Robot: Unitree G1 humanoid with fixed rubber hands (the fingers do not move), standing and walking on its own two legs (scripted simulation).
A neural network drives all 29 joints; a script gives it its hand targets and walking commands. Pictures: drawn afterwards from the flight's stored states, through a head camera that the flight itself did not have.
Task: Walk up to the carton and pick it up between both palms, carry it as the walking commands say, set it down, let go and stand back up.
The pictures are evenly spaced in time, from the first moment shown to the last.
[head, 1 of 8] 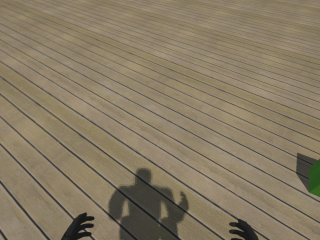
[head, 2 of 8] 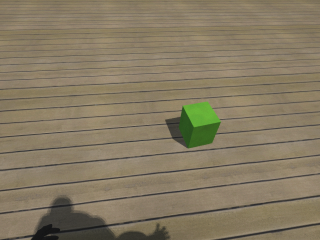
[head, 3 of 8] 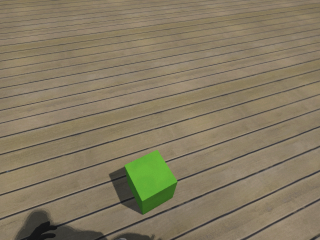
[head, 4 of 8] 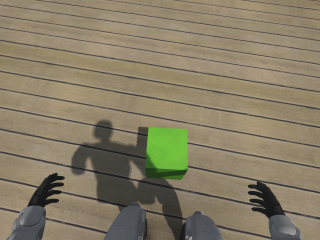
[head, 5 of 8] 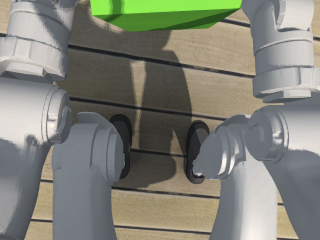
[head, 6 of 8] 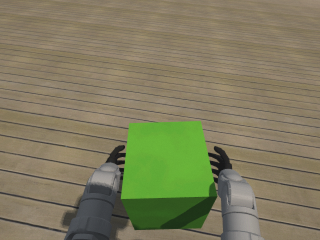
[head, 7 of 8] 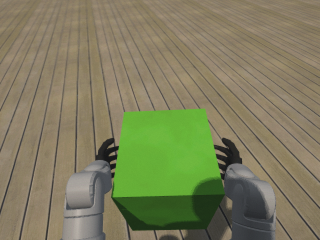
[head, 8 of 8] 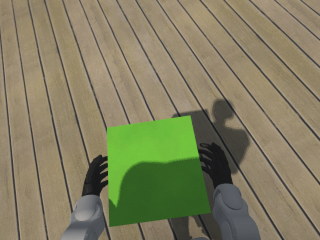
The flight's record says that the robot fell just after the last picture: yes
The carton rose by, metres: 0.70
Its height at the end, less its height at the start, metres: +0.37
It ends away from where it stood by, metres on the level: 6.32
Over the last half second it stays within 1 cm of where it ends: no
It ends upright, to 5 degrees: yes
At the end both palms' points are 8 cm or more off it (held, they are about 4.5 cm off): no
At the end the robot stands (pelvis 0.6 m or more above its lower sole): no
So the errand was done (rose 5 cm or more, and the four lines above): no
